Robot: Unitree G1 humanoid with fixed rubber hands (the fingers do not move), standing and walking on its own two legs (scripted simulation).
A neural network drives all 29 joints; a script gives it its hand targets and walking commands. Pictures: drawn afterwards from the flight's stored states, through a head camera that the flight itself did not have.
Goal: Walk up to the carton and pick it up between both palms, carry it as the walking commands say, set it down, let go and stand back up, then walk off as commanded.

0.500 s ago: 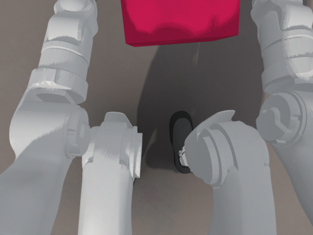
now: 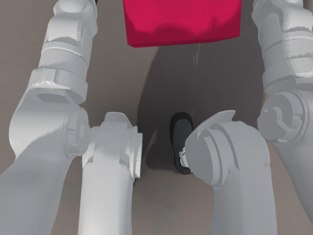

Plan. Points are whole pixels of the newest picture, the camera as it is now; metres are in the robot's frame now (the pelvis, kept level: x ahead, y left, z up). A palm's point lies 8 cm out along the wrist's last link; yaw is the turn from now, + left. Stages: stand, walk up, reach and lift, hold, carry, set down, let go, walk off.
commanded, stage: set down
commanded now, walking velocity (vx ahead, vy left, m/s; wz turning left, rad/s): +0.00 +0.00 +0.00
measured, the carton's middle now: out of the picture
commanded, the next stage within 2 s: none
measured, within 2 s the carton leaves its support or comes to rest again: rests again in 0.24 s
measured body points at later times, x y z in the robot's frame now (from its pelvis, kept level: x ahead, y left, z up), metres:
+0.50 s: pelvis +0.00 +0.00 +0.00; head +0.38 +0.03 +0.22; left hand +0.56 +0.16 -0.21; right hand +0.55 -0.20 -0.19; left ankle +0.07 +0.09 -0.32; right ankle +0.12 -0.10 -0.32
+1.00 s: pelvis -0.01 +0.01 +0.00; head +0.36 +0.03 +0.24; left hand +0.59 +0.18 -0.15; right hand +0.56 -0.21 -0.15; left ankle +0.07 +0.09 -0.32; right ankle +0.12 -0.10 -0.32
